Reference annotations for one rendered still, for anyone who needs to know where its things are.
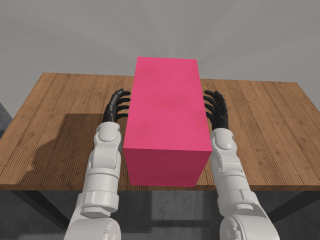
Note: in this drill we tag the robot left forearm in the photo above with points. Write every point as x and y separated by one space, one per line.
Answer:
99 195

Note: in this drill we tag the left robot upper arm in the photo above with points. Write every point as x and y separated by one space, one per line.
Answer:
94 229

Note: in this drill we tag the robot right forearm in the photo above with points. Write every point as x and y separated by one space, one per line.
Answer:
234 194

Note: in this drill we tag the right robot hand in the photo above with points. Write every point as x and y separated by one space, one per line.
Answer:
219 116

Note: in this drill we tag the right robot upper arm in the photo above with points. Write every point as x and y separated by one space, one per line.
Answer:
247 227

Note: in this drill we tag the left robot hand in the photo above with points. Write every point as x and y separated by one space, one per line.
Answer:
111 110

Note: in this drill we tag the carton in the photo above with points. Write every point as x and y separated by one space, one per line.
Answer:
167 140

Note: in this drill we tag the table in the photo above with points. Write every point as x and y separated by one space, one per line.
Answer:
46 147

